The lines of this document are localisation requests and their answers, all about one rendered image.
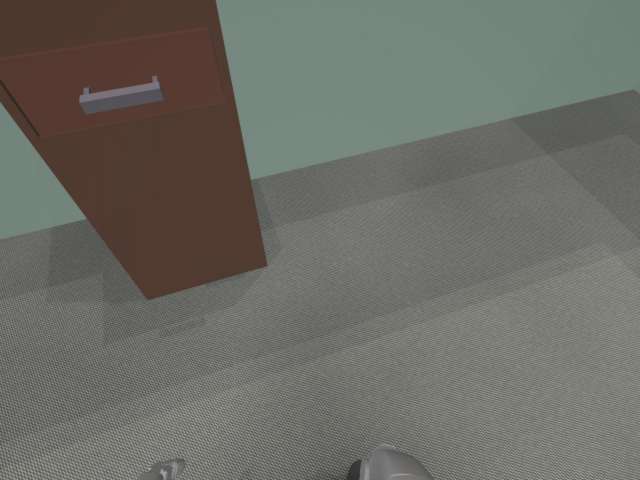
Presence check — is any right robot thigh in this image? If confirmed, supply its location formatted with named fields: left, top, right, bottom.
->
left=360, top=449, right=434, bottom=480

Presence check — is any drawer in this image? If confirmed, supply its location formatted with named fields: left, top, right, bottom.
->
left=0, top=27, right=224, bottom=136

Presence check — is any left robot hand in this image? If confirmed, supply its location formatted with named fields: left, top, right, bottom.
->
left=136, top=458, right=186, bottom=480

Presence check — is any cabinet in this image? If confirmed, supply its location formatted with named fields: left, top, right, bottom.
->
left=0, top=0, right=267, bottom=300

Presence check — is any handle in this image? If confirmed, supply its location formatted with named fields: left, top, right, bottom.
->
left=79, top=76, right=164, bottom=114

